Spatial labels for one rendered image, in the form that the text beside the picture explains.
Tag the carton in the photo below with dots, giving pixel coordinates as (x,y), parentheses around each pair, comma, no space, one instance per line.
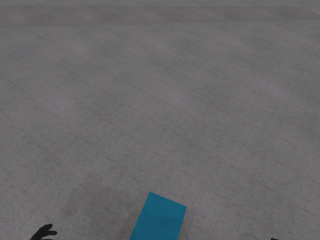
(160,219)

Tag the robot left hand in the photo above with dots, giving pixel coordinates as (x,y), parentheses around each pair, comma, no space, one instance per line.
(43,232)

